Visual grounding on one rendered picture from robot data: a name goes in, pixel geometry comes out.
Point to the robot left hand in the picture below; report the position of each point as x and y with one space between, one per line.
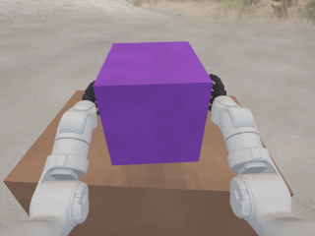
90 95

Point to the robot left forearm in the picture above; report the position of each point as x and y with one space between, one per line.
68 159

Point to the carton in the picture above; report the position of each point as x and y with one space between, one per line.
153 100

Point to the pedestal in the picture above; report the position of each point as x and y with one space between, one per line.
152 199

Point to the left robot upper arm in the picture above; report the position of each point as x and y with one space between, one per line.
57 206

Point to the right robot upper arm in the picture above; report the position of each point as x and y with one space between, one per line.
263 200

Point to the robot right forearm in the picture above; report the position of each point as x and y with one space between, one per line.
246 154

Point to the robot right hand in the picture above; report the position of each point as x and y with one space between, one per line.
218 89

